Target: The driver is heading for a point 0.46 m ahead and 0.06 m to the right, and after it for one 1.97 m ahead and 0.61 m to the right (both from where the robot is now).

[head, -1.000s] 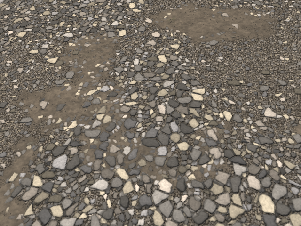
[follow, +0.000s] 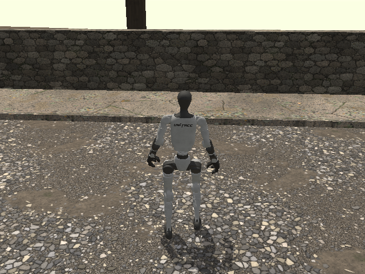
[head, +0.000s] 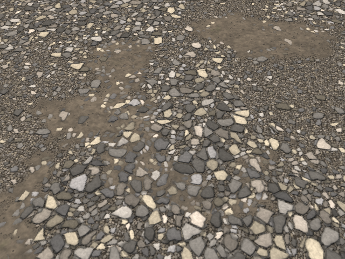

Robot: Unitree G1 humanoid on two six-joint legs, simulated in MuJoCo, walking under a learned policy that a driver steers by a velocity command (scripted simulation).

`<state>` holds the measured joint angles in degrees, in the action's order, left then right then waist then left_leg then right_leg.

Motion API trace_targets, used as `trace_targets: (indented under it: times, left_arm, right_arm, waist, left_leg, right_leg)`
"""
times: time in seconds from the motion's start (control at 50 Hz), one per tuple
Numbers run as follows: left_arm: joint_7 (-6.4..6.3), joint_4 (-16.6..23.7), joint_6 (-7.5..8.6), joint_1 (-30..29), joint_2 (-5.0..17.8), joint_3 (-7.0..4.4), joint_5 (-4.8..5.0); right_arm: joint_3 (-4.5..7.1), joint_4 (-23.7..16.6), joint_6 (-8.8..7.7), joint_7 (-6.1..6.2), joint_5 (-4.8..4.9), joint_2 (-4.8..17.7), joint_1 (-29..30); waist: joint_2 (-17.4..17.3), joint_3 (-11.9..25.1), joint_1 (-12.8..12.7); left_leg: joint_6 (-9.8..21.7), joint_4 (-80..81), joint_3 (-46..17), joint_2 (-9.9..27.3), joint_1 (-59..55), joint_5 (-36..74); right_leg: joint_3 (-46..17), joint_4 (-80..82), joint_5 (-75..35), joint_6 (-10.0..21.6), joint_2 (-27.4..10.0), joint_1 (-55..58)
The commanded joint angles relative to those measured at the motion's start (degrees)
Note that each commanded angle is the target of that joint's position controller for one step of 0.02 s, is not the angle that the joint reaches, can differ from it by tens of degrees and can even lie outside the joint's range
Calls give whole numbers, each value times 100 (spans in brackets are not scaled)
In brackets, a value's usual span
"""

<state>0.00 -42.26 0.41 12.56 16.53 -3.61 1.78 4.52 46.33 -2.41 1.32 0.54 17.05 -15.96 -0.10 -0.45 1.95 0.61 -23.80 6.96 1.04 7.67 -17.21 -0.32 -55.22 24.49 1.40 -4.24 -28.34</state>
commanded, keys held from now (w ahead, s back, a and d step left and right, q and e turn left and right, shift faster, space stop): w+e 0.40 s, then w+q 0.42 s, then w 0.18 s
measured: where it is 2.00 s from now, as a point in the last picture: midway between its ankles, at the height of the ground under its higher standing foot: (229, 200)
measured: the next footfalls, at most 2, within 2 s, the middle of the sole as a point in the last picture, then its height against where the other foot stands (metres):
right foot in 0.14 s outside the picture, level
left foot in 0.66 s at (201, 253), level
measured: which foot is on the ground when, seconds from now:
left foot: down 0.00-0.14, up 0.16-0.64, down 0.66-1.00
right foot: up 0.00-0.12, down 0.14-0.68, up 0.70-1.00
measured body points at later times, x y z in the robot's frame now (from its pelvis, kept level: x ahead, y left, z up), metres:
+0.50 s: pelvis +0.21 -0.11 +0.01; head +0.23 -0.14 +0.46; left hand +0.31 +0.16 -0.09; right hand +0.37 -0.40 -0.08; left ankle +0.44 +0.00 -0.68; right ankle +0.09 -0.16 -0.74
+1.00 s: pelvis +0.52 -0.16 +0.01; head +0.56 -0.16 +0.45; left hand +0.77 +0.05 -0.07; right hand +0.53 -0.44 -0.11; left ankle +0.48 -0.06 -0.74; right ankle +0.69 -0.35 -0.69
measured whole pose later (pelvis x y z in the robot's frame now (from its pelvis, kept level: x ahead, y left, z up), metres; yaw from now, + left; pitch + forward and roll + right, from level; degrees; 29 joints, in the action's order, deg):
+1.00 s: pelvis +0.52 -0.16 +0.01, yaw -6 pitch +2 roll +2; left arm 0.3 -36.2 5.9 5.9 15.9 -1.0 -0.3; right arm 2.9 45.7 -3.9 -0.4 1.3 15.8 -19.3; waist 2.3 -2.2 4.7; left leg 4.0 -17.5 -5.6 -6.6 5.7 -13.2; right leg -4.8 -35.9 -2.5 -2.8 -5.0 -37.2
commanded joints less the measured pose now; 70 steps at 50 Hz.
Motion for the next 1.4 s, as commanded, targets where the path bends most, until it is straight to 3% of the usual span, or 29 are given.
trace_targets:
  times: [0.02,0.1,0.14,0.16,0.18,0.2,0.22,0.26,0.42,0.56,0.62,0.64,0.66,0.68,0.7,0.72,0.74,0.78,0.86,0.94,1.04,1.1,1.12,1.14,1.16,1.2,1.24,1.32,1.4]
  left_arm:
    - [165,606,141,-609,296,1,-27]
    - [225,514,44,-65,446,-62,-32]
    - [127,218,-31,1143,980,-374,25]
    - [32,193,-17,1799,1805,-557,22]
    - [121,485,176,1607,1846,-457,-54]
    - [173,534,311,1317,1399,-330,-73]
    - [182,559,378,1116,1124,-247,-100]
    - [137,706,368,533,848,-146,-163]
    - [-144,538,357,935,920,-197,-74]
    - [-131,99,313,1373,897,-208,-93]
    - [-171,71,231,1258,1056,-239,-133]
    - [-182,93,186,1123,1062,-217,-158]
    - [-205,188,183,1042,984,-155,-226]
    - [-149,358,273,1679,422,9,-293]
    - [-96,342,418,1529,594,42,-241]
    - [-24,540,549,842,884,-24,-19]
    - [3,666,659,359,894,11,4]
    - [-13,729,713,138,828,-25,-225]
    - [-27,772,570,275,484,86,-303]
    - [4,957,605,-692,226,203,-257]
    - [97,1118,679,-1203,463,85,-206]
    - [103,897,744,-355,670,-56,-324]
    - [84,832,767,278,953,-118,-406]
    - [65,762,668,759,1232,-176,-462]
    - [132,581,564,1112,940,-146,-282]
    - [126,687,434,323,592,-22,-203]
    - [142,661,417,-363,350,95,-281]
    - [142,479,403,-701,433,51,-348]
    - [95,251,282,-662,503,58,-268]
  right_arm:
    - [224,-424,-162,-61,-11,897,606]
    - [284,-298,-112,-192,144,1087,471]
    - [139,-272,-129,-224,22,695,328]
    - [-21,-620,-168,-196,-196,178,571]
    - [-35,-893,-325,-175,-45,313,756]
    - [56,-936,-430,-217,210,745,1036]
    - [58,-900,-505,-235,210,809,998]
    - [90,-715,-523,-191,-68,798,806]
    - [-78,-885,-378,-299,-77,268,1769]
    - [-134,-1108,-469,-509,33,314,2475]
    - [1,-965,-458,-513,16,588,1781]
    - [106,-783,-435,-475,11,774,1006]
    - [170,-618,-393,-428,-10,968,15]
    - [316,-556,-370,-409,-45,1527,-660]
    - [221,-422,-356,-432,132,1074,-770]
    - [162,-488,-316,-374,151,873,-369]
    - [126,-596,-277,-328,79,769,-61]
    - [36,-696,-264,-284,-39,572,306]
    - [54,-673,-260,-186,13,662,339]
    - [86,-461,-254,-139,79,811,-110]
    - [59,-208,-122,-112,81,821,-623]
    - [33,-252,-29,-69,22,781,-437]
    - [-54,-408,-42,-69,-77,562,-395]
    - [-207,-296,-98,-99,-102,120,-1300]
    - [-192,-152,-95,-130,-8,392,-1645]
    - [-63,-347,64,-77,83,783,-568]
    - [-69,-460,248,-13,-24,580,-250]
    - [-180,-300,352,57,-92,157,-534]
    - [-135,-291,405,44,-104,277,-228]
  waist:
    - [-544,-238,20]
    - [-418,-38,-239]
    - [149,435,-833]
    - [1861,459,-943]
    - [1608,1012,-846]
    - [914,527,-844]
    - [802,244,-679]
    - [415,-1,-302]
    - [483,-146,-425]
    - [552,-467,-744]
    - [742,139,-368]
    - [681,648,66]
    - [483,1331,519]
    - [-1022,2205,227]
    - [-1204,2441,360]
    - [-839,1414,427]
    - [-268,833,341]
    - [94,176,-75]
    - [-279,44,-328]
    - [-295,-49,126]
    - [-403,-84,306]
    - [-469,433,-240]
    - [-148,1147,-501]
    - [1253,2091,-408]
    - [1537,2740,-502]
    - [418,1399,-488]
    - [416,653,-128]
    - [798,750,82]
    - [650,767,3]
  left_leg:
    - [861,1510,-971,1386,-87,-85]
    - [684,749,-265,1344,482,-282]
    - [286,-1474,376,963,1225,844]
    - [-265,-4046,563,263,3008,-1043]
    - [-294,-5144,-863,-314,4128,-1703]
    - [-112,-5415,-1145,67,4677,-1230]
    - [67,-5094,-1143,293,4566,-697]
    - [86,-4158,-1203,571,3794,102]
    - [-372,-1275,-883,7,2919,2154]
    - [133,-377,-677,34,3025,2223]
    - [514,-447,-295,-391,2080,1417]
    - [718,-335,-152,-564,1071,1531]
    - [1051,-577,-913,13,-704,1720]
    - [2166,-503,-3921,1556,-3020,990]
    - [2352,457,-5469,1831,-3481,31]
    - [2023,656,-4740,1683,-2781,-487]
    - [1805,803,-4092,1453,-1856,-277]
    - [1642,1101,-3298,1011,-412,847]
    - [1696,1359,-2429,732,632,2074]
    - [1272,1317,-1754,346,1040,1843]
    - [1005,652,-2140,736,-60,2092]
    - [595,-617,-2013,484,-362,3658]
    - [346,-1728,-1821,152,202,2919]
    - [-126,-3871,-1428,-553,1925,-343]
    - [-226,-4702,-1726,-629,2479,-2257]
    - [-328,-4933,-1503,-142,2864,-1628]
    - [-393,-4024,-1355,273,2290,-1137]
    - [-511,-2289,-996,190,921,-454]
    - [-369,-1151,-915,136,249,615]
  right_leg:
    - [69,718,-479,-56,-348,-425]
    - [798,1804,-1069,33,222,1178]
    - [682,2087,-832,435,581,2863]
    - [-2170,3151,-170,1231,-866,3714]
    - [-4984,4468,1313,2032,-1678,4016]
    - [-4596,4604,1450,1933,-1777,3871]
    - [-3903,4419,959,1730,-1559,3463]
    - [-2729,4308,-407,1390,-1017,2602]
    - [-1229,4411,-2438,1044,-298,2083]
    - [-1036,4227,-3006,900,-799,3093]
    - [-717,3212,-5973,713,-755,3608]
    - [-452,2237,-6888,577,-564,3492]
    - [-384,869,-6086,412,-458,2416]
    - [-165,-1671,-2359,-136,555,-18]
    - [-714,-2418,567,-204,928,-1036]
    - [-888,-2565,247,-123,527,-1648]
    - [-773,-2225,-167,-46,273,-1602]
    - [-654,-1289,-604,-93,-41,-1084]
    - [-313,-123,-892,-424,-157,-634]
    - [-103,1696,-2874,-487,88,51]
    - [-223,2645,-2962,-209,271,-10]
    - [-34,3120,-3251,174,433,1183]
    - [-549,2736,-5020,480,-252,2514]
    - [-2215,2384,-6608,1517,-1771,4634]
    - [-3273,2671,-5884,1817,-2112,4964]
    - [-2333,3112,-4372,1345,-1548,3503]
    - [-1620,3525,-4131,1176,-1120,1972]
    - [-730,3717,-4686,1173,-680,1120]
    - [-793,3789,-2602,1075,-689,989]
Velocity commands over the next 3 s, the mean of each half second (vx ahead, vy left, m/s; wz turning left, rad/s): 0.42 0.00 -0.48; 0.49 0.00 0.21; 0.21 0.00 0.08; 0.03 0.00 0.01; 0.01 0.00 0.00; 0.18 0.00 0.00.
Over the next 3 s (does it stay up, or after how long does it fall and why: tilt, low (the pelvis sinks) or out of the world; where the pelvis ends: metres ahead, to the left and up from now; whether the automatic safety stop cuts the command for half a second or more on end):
stays up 0.83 -0.19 0.00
